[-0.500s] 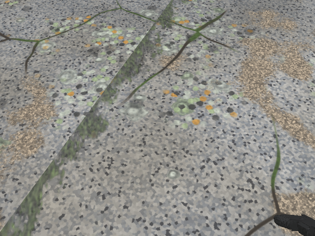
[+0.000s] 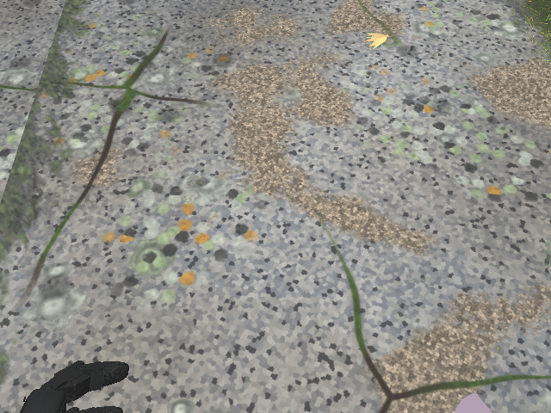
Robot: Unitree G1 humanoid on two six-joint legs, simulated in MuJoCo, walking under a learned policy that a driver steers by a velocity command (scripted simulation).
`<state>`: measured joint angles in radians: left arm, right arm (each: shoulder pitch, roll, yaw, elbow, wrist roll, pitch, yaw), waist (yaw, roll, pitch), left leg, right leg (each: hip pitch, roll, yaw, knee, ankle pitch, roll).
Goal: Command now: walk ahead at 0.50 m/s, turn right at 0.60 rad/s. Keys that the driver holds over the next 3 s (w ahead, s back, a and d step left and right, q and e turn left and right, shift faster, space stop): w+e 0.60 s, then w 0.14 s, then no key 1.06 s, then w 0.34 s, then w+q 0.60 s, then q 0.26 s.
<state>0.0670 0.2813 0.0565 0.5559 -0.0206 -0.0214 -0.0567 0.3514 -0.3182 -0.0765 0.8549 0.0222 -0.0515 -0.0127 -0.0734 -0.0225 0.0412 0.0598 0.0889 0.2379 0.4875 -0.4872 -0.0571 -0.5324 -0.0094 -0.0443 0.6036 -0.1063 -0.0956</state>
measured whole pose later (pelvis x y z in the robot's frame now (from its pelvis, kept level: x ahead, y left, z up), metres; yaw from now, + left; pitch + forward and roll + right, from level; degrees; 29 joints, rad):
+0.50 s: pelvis +0.29 +0.01 +0.01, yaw -17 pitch +2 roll +1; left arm 0.39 0.31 0.08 0.71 -0.02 -0.02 0.01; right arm 0.04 -0.28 -0.04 0.68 -0.01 -0.12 0.02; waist 0.07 -0.01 0.00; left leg -0.46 -0.03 -0.04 0.53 -0.13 -0.01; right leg -0.15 0.09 0.23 0.71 -0.52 -0.05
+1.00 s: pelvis +0.50 -0.10 +0.01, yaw -27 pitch +2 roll +2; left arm 0.05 0.25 0.03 0.62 0.02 -0.05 -0.02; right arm 0.32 -0.30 -0.04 0.88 0.00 -0.06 0.01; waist -0.08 -0.01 0.05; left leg -0.18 0.03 0.03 0.81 -0.55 -0.04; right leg -0.48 0.00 0.01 0.54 -0.09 -0.05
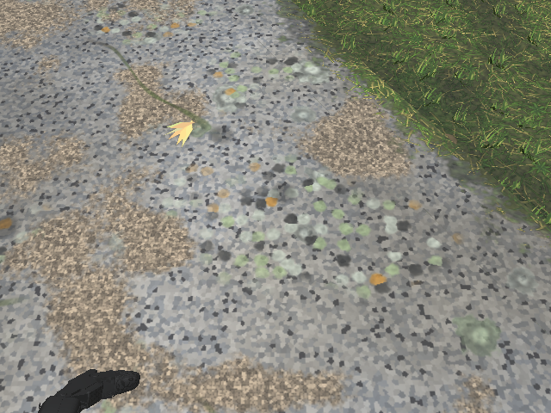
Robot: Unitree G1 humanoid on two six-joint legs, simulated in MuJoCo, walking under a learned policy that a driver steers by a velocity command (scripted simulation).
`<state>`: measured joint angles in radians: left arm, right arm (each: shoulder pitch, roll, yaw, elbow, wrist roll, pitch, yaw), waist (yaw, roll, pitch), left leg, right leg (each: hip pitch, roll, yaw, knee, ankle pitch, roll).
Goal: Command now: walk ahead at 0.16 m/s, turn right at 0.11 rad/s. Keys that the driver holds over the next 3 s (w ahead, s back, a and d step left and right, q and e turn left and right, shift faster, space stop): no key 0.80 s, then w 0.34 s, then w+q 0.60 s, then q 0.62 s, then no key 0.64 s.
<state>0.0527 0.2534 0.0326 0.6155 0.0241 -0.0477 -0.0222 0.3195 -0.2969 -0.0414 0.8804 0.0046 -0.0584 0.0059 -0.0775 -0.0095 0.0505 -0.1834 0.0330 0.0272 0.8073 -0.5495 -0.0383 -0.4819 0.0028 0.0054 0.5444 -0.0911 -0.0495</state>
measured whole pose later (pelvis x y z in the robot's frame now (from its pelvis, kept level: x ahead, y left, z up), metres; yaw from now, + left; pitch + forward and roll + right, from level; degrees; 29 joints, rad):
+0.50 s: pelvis +0.08 +0.01 +0.01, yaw +0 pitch -1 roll -1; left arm 0.18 0.23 0.04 0.89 0.01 0.00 0.02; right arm 0.20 -0.23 -0.01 0.92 -0.01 -0.02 -0.02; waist 0.00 -0.01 0.02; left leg -0.23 0.03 0.00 0.53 -0.29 -0.02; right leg -0.26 0.02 0.00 0.50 -0.22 -0.01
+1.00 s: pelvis +0.13 +0.01 +0.01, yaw -1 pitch -1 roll +0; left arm 0.20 0.24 0.05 1.07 -0.02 -0.03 0.01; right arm 0.29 -0.25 -0.04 1.04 0.02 -0.03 -0.03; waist -0.01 0.01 0.00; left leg -0.16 0.02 0.00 0.56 -0.39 0.01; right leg -0.26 0.01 -0.02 0.65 -0.41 -0.06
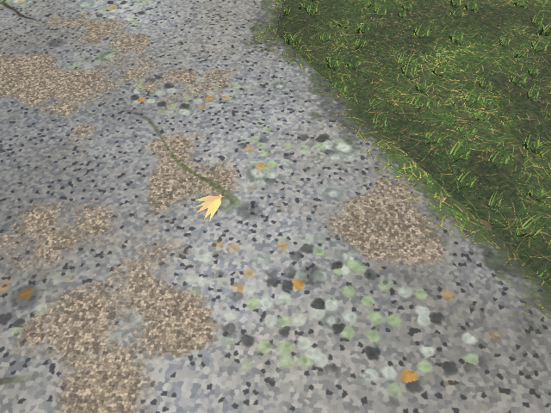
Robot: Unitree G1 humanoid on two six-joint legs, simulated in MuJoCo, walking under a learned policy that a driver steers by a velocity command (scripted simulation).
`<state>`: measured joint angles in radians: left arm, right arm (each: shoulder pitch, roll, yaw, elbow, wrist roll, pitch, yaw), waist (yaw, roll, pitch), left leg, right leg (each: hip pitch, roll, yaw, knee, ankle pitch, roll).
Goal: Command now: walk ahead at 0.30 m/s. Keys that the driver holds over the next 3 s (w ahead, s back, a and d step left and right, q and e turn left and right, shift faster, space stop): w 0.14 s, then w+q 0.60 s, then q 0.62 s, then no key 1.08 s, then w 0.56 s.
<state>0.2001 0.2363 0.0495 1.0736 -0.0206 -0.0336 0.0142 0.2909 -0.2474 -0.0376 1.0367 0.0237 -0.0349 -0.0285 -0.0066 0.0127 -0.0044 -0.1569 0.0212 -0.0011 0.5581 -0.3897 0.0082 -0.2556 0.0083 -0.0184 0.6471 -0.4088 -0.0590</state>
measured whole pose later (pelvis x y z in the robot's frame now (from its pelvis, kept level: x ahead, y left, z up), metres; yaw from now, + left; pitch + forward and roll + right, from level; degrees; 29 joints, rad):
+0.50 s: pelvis +0.22 +0.02 -0.02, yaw +9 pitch +1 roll +0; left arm 0.43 0.24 0.04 1.11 0.00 -0.07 0.03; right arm -0.05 -0.23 -0.04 0.80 0.03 -0.06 0.07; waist 0.06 0.01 0.04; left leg -0.54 -0.01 0.09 0.59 -0.08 0.13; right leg 0.20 -0.02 -0.17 0.33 -0.49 0.02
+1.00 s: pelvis +0.49 +0.07 -0.01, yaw +26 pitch +3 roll +0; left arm -0.01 0.26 0.04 0.76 0.03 -0.12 0.01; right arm 0.34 -0.30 -0.08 0.82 0.01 -0.01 -0.04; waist -0.08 0.00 0.03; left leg -0.21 -0.14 -0.22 0.71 -0.51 0.05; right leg -0.48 0.03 0.05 0.45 -0.01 0.00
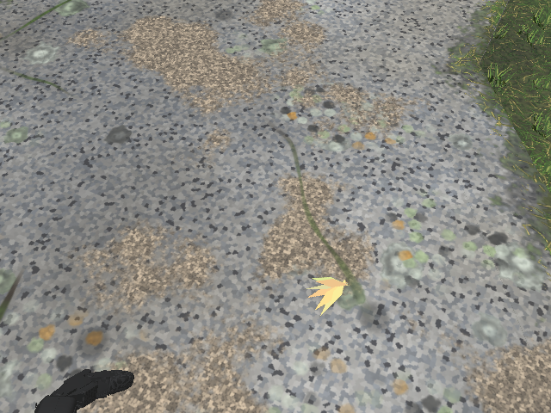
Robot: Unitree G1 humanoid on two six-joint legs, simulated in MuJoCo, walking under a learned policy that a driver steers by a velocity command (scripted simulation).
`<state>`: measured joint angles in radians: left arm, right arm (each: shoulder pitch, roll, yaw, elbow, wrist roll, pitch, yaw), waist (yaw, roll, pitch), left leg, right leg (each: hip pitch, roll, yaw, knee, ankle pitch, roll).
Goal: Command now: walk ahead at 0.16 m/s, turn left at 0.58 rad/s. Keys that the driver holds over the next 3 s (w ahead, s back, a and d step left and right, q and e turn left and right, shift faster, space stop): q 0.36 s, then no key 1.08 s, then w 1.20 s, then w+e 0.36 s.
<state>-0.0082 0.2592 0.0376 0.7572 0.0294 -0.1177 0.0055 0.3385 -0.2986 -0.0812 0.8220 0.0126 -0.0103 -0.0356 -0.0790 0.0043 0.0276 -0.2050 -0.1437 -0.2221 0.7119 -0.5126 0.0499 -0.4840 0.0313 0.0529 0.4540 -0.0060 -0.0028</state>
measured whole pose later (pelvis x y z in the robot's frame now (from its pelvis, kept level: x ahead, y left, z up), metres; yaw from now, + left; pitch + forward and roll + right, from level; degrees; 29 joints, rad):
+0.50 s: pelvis +0.06 +0.03 +0.01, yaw +17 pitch +2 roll -2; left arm 0.11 0.32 0.08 0.82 0.00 0.01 0.02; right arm 0.19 -0.29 -0.07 0.64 -0.02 0.04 -0.01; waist 0.01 -0.03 0.04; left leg -0.33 0.01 0.00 0.58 -0.28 0.04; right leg -0.46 -0.07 -0.08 0.89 -0.48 0.05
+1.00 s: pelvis +0.08 +0.03 +0.02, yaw +19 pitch -1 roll +0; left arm 0.17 0.25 0.04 0.91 0.01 -0.01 0.01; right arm 0.17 -0.23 -0.04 0.79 -0.02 0.01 -0.01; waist 0.00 0.01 0.02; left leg -0.23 -0.04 -0.01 0.51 -0.26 0.03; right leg -0.21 -0.03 0.00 0.50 -0.28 0.03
